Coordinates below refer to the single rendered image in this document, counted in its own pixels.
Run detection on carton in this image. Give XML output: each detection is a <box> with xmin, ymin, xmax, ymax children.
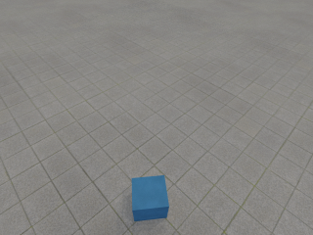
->
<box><xmin>131</xmin><ymin>175</ymin><xmax>169</xmax><ymax>221</ymax></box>

